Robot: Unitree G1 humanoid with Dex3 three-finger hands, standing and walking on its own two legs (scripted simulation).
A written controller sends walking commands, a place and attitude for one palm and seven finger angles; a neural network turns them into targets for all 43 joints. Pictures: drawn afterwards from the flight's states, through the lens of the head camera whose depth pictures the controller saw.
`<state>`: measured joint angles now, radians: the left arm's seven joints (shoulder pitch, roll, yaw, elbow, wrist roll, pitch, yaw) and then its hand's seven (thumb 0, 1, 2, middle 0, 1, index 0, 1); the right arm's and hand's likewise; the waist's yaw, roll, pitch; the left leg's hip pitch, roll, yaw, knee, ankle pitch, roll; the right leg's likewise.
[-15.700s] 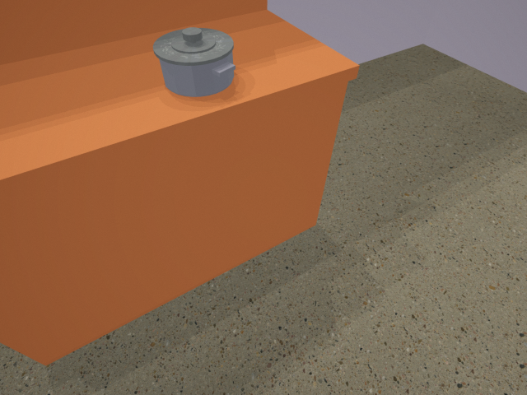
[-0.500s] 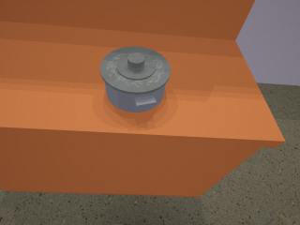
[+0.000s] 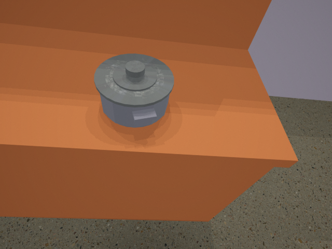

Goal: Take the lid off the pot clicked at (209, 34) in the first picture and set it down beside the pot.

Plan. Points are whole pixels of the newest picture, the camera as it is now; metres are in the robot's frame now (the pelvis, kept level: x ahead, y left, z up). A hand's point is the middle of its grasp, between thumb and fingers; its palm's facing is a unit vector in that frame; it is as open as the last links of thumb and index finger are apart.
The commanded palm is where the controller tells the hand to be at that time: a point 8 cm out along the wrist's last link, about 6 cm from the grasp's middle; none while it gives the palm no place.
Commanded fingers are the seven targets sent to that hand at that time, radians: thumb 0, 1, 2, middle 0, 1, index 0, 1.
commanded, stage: come to a stop and stand still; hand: left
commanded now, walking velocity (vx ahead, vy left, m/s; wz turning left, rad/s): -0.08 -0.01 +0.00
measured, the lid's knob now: (135, 69) +0.48 +0.13 +0.16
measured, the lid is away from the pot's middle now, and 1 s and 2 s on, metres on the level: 0.00 0.00 0.00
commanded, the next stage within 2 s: look again from close up in 0.70 s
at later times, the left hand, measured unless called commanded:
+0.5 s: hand out of the picture +0.00 +0.14 -0.17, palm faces +0.07 -0.98 -0.18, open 7.3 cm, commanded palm none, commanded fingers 0.00 0.90 0.90 -0.20 -0.30 -0.20 -0.30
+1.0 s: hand out of the picture +0.00 +0.17 -0.17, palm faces +0.05 -0.97 -0.24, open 7.4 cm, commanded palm none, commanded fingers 0.00 0.90 0.90 -0.20 -0.30 -0.20 -0.30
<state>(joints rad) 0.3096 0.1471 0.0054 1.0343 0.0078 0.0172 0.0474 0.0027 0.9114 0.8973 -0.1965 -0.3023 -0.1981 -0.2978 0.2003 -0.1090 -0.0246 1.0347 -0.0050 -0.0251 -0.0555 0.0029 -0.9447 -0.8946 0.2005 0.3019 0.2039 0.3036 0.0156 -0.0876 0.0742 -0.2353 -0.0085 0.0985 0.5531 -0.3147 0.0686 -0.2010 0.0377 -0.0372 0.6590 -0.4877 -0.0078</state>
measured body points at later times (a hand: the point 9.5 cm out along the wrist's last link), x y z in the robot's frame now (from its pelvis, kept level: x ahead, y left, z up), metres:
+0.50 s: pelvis +0.00 -0.03 +0.01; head +0.02 -0.01 +0.46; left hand +0.00 +0.19 -0.16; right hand +0.04 -0.26 -0.14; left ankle -0.01 +0.08 -0.73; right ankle -0.03 -0.14 -0.73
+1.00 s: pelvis -0.01 -0.01 +0.00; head +0.00 -0.02 +0.45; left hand +0.00 +0.22 -0.15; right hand +0.03 -0.24 -0.16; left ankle -0.01 +0.08 -0.73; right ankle -0.03 -0.14 -0.73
